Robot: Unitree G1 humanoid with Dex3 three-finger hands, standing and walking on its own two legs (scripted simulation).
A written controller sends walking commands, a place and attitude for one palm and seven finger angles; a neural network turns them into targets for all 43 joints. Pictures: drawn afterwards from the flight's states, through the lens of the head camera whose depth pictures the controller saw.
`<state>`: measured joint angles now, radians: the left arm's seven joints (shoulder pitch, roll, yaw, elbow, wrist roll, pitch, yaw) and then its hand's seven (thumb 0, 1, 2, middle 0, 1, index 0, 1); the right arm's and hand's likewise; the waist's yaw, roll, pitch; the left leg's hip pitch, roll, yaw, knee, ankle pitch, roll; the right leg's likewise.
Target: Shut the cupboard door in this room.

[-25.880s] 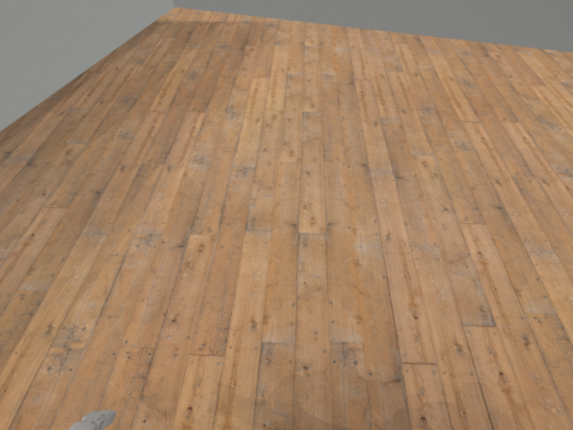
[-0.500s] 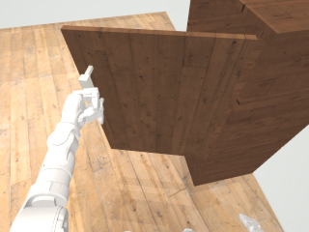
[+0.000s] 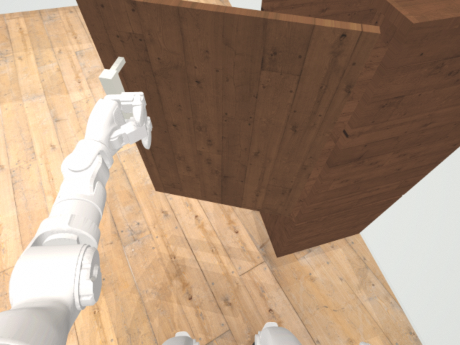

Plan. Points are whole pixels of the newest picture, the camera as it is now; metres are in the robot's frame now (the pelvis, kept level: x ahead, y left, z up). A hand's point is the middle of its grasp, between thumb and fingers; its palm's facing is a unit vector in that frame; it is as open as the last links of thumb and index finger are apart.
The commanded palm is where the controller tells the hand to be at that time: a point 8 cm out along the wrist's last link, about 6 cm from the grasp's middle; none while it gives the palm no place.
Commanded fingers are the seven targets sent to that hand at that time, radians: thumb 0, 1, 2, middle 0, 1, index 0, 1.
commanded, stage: push the door shut along its arc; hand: left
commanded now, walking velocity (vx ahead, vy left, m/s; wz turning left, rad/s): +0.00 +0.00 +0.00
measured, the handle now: (125, 99) +0.54 +0.17 +0.09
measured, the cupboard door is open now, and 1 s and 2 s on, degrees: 62 50 48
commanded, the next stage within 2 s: pull the fist back off the door in 0.86 s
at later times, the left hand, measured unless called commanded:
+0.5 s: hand (177, 103) +0.51 +0.07 +0.11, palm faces -0.39 -0.92 +0.00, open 3.1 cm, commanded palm +0.51 +0.12 +0.10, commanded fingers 0.00 0.90 0.90 -1.30 -1.50 -1.30 -1.50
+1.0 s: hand (193, 88) +0.55 +0.04 +0.11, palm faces -0.42 -0.91 +0.03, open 3.4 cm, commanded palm +0.56 +0.08 +0.10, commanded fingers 0.00 0.90 0.90 -1.30 -1.50 -1.30 -1.50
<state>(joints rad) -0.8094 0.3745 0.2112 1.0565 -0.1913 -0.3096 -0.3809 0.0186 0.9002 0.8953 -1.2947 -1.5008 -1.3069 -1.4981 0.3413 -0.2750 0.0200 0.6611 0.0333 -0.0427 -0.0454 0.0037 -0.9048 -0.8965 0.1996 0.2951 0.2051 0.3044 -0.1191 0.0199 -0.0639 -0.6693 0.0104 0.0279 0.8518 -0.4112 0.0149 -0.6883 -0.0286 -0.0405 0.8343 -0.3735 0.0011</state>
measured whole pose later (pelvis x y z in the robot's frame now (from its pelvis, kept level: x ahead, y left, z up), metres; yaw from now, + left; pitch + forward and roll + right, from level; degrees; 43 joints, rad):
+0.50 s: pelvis +0.00 +0.00 -0.01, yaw -1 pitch +17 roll +0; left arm -1.01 0.42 0.26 1.17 -0.13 -0.26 -0.44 0.02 0.90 0.90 -1.29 -1.50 -1.30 -1.50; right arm 0.39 -0.28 0.02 0.64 0.01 -0.02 -0.04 0.00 -0.90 -0.90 0.20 0.30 0.21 0.30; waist -0.20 0.03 -0.07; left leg -0.77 0.03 0.04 0.90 -0.43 0.01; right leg -0.79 -0.01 -0.03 0.87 -0.38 0.00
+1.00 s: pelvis -0.01 -0.01 -0.03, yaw -1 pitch +23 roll -2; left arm -1.32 0.49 0.22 1.33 -0.11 -0.19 -0.43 0.01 0.99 0.99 -1.29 -1.50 -1.30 -1.50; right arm 0.38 -0.29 0.02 0.69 -0.01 -0.07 -0.05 0.00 -0.90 -0.90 0.20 0.30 0.21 0.30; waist -0.24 0.04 -0.07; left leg -0.97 0.04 0.00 1.03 -0.46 0.00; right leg -0.98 0.00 -0.06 0.98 -0.40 -0.02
